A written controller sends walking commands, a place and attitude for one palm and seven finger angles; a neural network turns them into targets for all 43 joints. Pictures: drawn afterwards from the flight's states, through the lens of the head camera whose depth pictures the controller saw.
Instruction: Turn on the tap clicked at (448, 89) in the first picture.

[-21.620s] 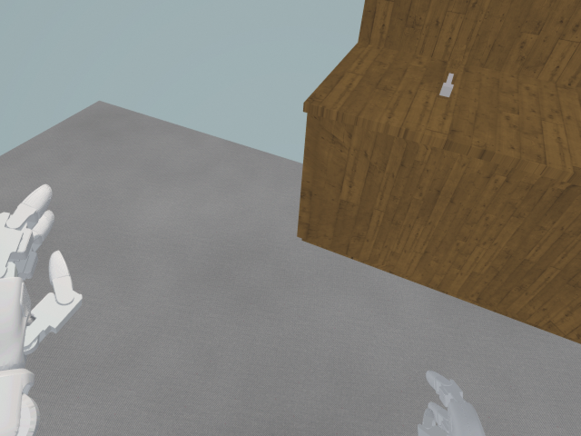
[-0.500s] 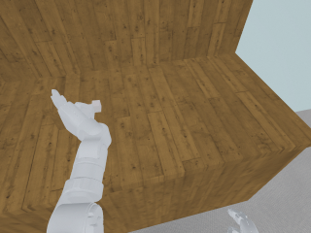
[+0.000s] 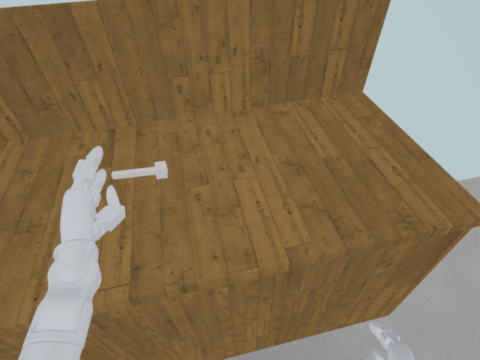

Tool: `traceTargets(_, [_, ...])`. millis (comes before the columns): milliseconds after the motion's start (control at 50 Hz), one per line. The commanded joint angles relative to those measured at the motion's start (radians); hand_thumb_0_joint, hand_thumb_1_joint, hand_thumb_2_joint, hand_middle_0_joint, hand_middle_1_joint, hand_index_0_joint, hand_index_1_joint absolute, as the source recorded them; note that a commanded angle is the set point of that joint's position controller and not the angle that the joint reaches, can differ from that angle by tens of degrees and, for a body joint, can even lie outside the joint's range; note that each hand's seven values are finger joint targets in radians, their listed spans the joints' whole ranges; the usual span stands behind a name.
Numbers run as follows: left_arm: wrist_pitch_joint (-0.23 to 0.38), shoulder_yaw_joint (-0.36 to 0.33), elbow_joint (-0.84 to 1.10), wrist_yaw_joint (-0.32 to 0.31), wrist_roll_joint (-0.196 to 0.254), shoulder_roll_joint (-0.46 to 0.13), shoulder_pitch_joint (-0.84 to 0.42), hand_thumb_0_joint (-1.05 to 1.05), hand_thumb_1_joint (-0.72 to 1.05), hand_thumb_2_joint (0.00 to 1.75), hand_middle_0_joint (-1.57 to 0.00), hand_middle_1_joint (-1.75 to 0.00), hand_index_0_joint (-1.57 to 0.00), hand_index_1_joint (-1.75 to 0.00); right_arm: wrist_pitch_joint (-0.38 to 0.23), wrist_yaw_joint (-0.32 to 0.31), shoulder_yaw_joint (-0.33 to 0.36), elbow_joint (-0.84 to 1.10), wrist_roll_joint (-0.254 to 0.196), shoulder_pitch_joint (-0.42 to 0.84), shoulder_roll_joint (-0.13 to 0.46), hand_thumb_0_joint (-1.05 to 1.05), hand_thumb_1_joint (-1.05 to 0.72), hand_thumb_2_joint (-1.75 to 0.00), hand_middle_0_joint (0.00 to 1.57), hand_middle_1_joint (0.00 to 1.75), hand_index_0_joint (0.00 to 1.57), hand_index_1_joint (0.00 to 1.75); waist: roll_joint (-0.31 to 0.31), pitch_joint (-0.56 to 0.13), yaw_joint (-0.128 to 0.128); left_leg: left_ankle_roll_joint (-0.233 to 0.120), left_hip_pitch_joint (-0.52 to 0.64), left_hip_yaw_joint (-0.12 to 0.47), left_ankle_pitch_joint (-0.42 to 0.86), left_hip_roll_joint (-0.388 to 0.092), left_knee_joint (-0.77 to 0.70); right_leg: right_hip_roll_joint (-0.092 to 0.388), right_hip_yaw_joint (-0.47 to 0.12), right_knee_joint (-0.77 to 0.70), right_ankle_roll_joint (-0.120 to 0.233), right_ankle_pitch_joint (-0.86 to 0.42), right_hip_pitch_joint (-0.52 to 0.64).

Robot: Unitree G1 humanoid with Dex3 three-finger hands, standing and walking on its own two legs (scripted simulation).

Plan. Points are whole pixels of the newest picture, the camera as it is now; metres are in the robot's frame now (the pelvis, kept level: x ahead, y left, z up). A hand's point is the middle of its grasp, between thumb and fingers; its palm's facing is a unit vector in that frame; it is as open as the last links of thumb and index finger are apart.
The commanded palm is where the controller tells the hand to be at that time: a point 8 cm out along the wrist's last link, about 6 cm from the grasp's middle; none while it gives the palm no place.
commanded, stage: draw the hand back beside the body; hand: left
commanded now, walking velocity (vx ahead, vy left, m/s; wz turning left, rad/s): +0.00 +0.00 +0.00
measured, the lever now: (161, 170) +0.49 +0.24 +0.03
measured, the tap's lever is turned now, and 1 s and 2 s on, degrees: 86 86 86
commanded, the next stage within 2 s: step back with the hand held close in 1.00 s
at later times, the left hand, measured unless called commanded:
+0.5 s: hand (94, 232) +0.24 +0.23 +0.14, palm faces +0.34 -0.90 -0.26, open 7.5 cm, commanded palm +0.20 +0.28 +0.16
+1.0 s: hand (72, 246) +0.21 +0.24 +0.15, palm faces +0.40 -0.86 -0.31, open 7.4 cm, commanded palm +0.17 +0.29 +0.17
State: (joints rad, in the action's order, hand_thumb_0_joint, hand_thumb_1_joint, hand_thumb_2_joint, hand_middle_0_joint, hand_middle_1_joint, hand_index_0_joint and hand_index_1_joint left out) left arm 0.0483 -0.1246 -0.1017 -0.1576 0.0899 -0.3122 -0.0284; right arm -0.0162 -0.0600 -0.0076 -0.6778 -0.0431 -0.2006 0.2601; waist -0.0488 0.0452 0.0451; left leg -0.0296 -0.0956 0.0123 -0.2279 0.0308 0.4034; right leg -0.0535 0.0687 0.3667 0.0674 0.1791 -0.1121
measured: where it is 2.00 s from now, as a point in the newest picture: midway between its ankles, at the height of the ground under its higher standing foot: outside the picture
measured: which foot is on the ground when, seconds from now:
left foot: down 0.00-1.00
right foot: down 0.00-1.00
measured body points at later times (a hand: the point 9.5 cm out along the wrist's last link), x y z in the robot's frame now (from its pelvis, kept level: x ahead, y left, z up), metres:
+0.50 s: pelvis +0.00 +0.01 +0.00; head -0.01 -0.01 +0.45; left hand +0.22 +0.28 +0.16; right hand +0.20 -0.21 -0.08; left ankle +0.00 +0.10 -0.74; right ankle +0.02 -0.07 -0.74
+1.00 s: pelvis +0.01 +0.00 +0.00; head -0.01 -0.01 +0.45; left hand +0.18 +0.29 +0.17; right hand +0.21 -0.21 -0.08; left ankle +0.00 +0.10 -0.74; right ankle +0.02 -0.07 -0.74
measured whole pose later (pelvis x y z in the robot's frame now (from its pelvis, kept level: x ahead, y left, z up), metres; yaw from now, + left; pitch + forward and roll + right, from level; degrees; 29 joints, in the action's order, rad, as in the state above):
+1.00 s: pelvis +0.01 +0.00 +0.00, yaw +0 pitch -6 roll -1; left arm 0.09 -0.24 0.39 -0.11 0.09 -0.33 0.41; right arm -0.07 -0.04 -0.03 -0.64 -0.01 -0.15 0.22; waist -0.05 0.04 0.07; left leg -0.03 -0.07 0.02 -0.25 0.03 0.41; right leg -0.05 0.08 0.36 0.06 0.19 -0.07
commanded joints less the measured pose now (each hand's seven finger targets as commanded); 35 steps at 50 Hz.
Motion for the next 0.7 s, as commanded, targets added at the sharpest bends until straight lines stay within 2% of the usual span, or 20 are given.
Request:
traceTargets(0, [0.106,-0.039,0.212,0.020,-0.012,-0.141,-0.294,0.00,0.90,0.90,-0.18,-0.22,-0.18,-0.22,-0.062,-0.005,0.016,0.166,0.004,0.178,0.081,0.00,-0.90,-0.90,0.20,0.30,0.20,0.30,0.071,-0.137,-0.034,-0.016,0.020,0.032,-0.004,-0.037,-0.092,0.072,-0.095,-0.114,-0.033,0.046,0.020])
traceTargets(40, [0.114,-0.084,0.234,0.024,-0.010,-0.171,-0.234,0.00,0.90,0.90,-0.18,-0.23,-0.18,-0.23,-0.059,-0.001,0.012,0.172,0.008,0.188,0.079,0.00,-0.90,-0.90,0.20,0.30,0.20,0.30,0.050,-0.148,-0.016,-0.013,0.014,0.033,0.022,-0.041,-0.098,0.076,-0.095,-0.110,-0.028,0.016,0.057])
traceTargets(60, [0.119,-0.125,0.265,0.025,-0.010,-0.208,-0.212,0.00,0.90,0.90,-0.18,-0.23,-0.18,-0.23,-0.055,0.000,0.012,0.172,0.010,0.196,0.081,0.00,-0.90,-0.90,0.20,0.30,0.20,0.30,0.001,-0.155,-0.006,-0.008,0.018,0.038,0.033,-0.040,-0.107,0.074,-0.093,-0.111,-0.023,0.005,0.072])
traceTargets(100, [0.125,-0.122,0.318,0.031,-0.011,-0.193,-0.185,0.00,0.90,0.90,-0.18,-0.24,-0.18,-0.24,-0.057,0.006,0.005,0.186,0.013,0.198,0.068,0.00,-0.90,-0.90,0.20,0.30,0.20,0.30,-0.047,-0.166,-0.002,-0.001,0.023,0.038,0.067,-0.042,-0.113,0.073,-0.091,-0.102,-0.017,-0.039,0.100])
traceTargets(140, [0.121,-0.133,0.357,0.037,-0.004,-0.187,-0.105,0.00,0.90,0.90,-0.18,-0.25,-0.18,-0.25,-0.060,0.010,0.004,0.198,0.018,0.197,0.067,0.00,-0.90,-0.90,0.20,0.30,0.20,0.30,-0.011,-0.159,0.007,0.002,0.023,0.044,0.108,-0.051,-0.113,0.071,-0.086,-0.095,-0.016,-0.083,0.113])
traceTargets(160, [0.119,-0.168,0.369,0.039,-0.003,-0.213,-0.070,0.00,0.90,0.90,-0.18,-0.25,-0.18,-0.25,-0.057,0.010,0.005,0.199,0.019,0.204,0.069,0.00,-0.90,-0.90,0.20,0.30,0.20,0.30,-0.020,-0.141,0.013,0.003,0.018,0.048,0.116,-0.052,-0.116,0.069,-0.086,-0.101,-0.014,-0.082,0.109])
traceTargets(180, [0.119,-0.141,0.387,0.044,-0.004,-0.182,-0.059,0.00,0.90,0.90,-0.18,-0.25,-0.18,-0.25,-0.055,0.012,0.003,0.203,0.020,0.198,0.065,0.00,-0.90,-0.90,0.20,0.30,0.20,0.30,-0.012,-0.139,0.006,0.004,0.018,0.043,0.123,-0.053,-0.114,0.069,-0.086,-0.099,-0.014,-0.092,0.109])
traceTargets(220, [0.113,-0.136,0.423,0.051,0.000,-0.173,-0.029,0.00,0.90,0.90,-0.19,-0.26,-0.19,-0.26,-0.058,0.014,0.006,0.209,0.020,0.202,0.065,0.00,-0.90,-0.90,0.20,0.30,0.20,0.30,0.016,-0.130,0.003,0.002,0.026,0.041,0.140,-0.059,-0.106,0.069,-0.086,-0.098,-0.016,-0.111,0.100])
traceTargets(240, [0.111,-0.128,0.436,0.053,0.001,-0.163,-0.009,0.00,0.90,0.90,-0.19,-0.26,-0.19,-0.26,-0.059,0.014,0.005,0.212,0.022,0.203,0.065,0.00,-0.90,-0.90,0.20,0.30,0.20,0.30,0.010,-0.128,0.004,0.002,0.027,0.043,0.137,-0.060,-0.107,0.069,-0.086,-0.100,-0.016,-0.104,0.098])
traceTargets(260, [0.111,-0.135,0.468,0.053,-0.001,-0.168,-0.007,0.00,0.90,0.90,-0.19,-0.26,-0.19,-0.26,-0.061,0.014,0.005,0.212,0.021,0.209,0.065,0.00,-0.90,-0.90,0.20,0.30,0.20,0.30,-0.030,-0.119,0.003,0.005,0.035,0.046,0.142,-0.057,-0.111,0.067,-0.088,-0.104,-0.013,-0.101,0.090])
traceTargets(340, [0.107,-0.124,0.498,0.052,-0.001,-0.156,0.040,0.00,0.90,0.90,-0.19,-0.28,-0.19,-0.28,-0.069,0.011,0.008,0.212,0.024,0.209,0.067,0.00,-0.90,-0.90,0.20,0.30,0.20,0.30,0.021,-0.110,0.001,-0.001,0.037,0.047,0.124,-0.059,-0.102,0.068,-0.087,-0.107,-0.018,-0.081,0.076])
traceTargets(360, [0.110,-0.133,0.526,0.051,-0.002,-0.165,0.036,0.00,0.90,0.90,-0.19,-0.28,-0.19,-0.28,-0.071,0.011,0.008,0.210,0.023,0.214,0.069,0.00,-0.90,-0.90,0.20,0.30,0.20,0.30,0.003,-0.101,-0.001,0.000,0.039,0.053,0.119,-0.057,-0.105,0.066,-0.086,-0.111,-0.016,-0.070,0.071])
traceTargets(440, [0.113,-0.148,0.572,0.043,-0.005,-0.168,0.106,0.00,0.90,0.90,-0.20,-0.29,-0.20,-0.29,-0.082,0.010,0.011,0.205,0.028,0.209,0.069,0.00,-0.90,-0.90,0.20,0.30,0.20,0.30,-0.004,-0.120,0.007,0.001,0.041,0.052,0.142,-0.055,-0.092,0.070,-0.084,-0.100,-0.016,-0.093,0.086])
traceTargets(460, [0.115,-0.169,0.600,0.041,-0.004,-0.187,0.120,0.00,0.90,0.90,-0.20,-0.29,-0.20,-0.29,-0.085,0.010,0.011,0.206,0.029,0.213,0.071,0.00,-0.90,-0.90,0.20,0.30,0.20,0.30,-0.007,-0.121,0.009,0.002,0.042,0.060,0.140,-0.053,-0.095,0.067,-0.084,-0.100,-0.015,-0.087,0.087])
traceTargets(480, [0.117,-0.161,0.608,0.040,-0.008,-0.176,0.133,0.00,0.90,0.90,-0.20,-0.30,-0.20,-0.30,-0.086,0.010,0.013,0.205,0.028,0.211,0.069,0.00,-0.90,-0.90,0.20,0.30,0.20,0.30,-0.021,-0.123,0.008,0.004,0.041,0.057,0.141,-0.055,-0.092,0.067,-0.084,-0.097,-0.015,-0.085,0.085])
traceTargets(540, [0.117,-0.191,0.639,0.039,-0.002,-0.189,0.216,0.00,0.90,0.90,-0.20,-0.30,-0.20,-0.30,-0.092,0.012,0.017,0.206,0.032,0.204,0.071,0.00,-0.90,-0.90,0.20,0.30,0.20,0.30,0.004,-0.126,0.016,0.003,0.030,0.058,0.175,-0.055,-0.079,0.071,-0.085,-0.086,-0.014,-0.123,0.099])
traceTargets(560, [0.118,-0.208,0.664,0.038,-0.004,-0.201,0.232,0.00,0.90,0.90,-0.20,-0.30,-0.20,-0.30,-0.093,0.013,0.016,0.205,0.032,0.207,0.073,0.00,-0.90,-0.90,0.20,0.30,0.20,0.30,-0.020,-0.117,0.017,0.005,0.028,0.061,0.179,-0.054,-0.081,0.069,-0.086,-0.085,-0.011,-0.121,0.096])
traceTargets(580, [0.118,-0.195,0.669,0.040,-0.005,-0.184,0.245,0.00,0.90,0.90,-0.20,-0.30,-0.20,-0.30,-0.093,0.014,0.017,0.207,0.032,0.205,0.070,0.00,-0.90,-0.90,0.20,0.30,0.20,0.30,-0.034,-0.113,0.015,0.007,0.027,0.058,0.183,-0.057,-0.077,0.070,-0.084,-0.083,-0.012,-0.123,0.090])
traceTargets(640, [0.116,-0.216,0.699,0.039,-0.003,-0.192,0.311,0.00,0.90,0.90,-0.20,-0.30,-0.20,-0.30,-0.100,0.016,0.019,0.210,0.033,0.199,0.071,0.00,-0.90,-0.90,0.20,0.30,0.20,0.30,-0.023,-0.103,0.020,0.009,0.016,0.061,0.204,-0.061,-0.070,0.072,-0.078,-0.070,-0.012,-0.141,0.089])
traceTargets(680, [0.119,-0.230,0.726,0.038,-0.004,-0.196,0.340,0.00,0.90,0.90,-0.20,-0.30,-0.20,-0.30,-0.102,0.016,0.021,0.211,0.033,0.197,0.071,0.00,-0.90,-0.90,0.20,0.30,0.20,0.30,-0.040,-0.102,0.020,0.011,0.014,0.062,0.208,-0.060,-0.065,0.072,-0.079,-0.069,-0.011,-0.141,0.085])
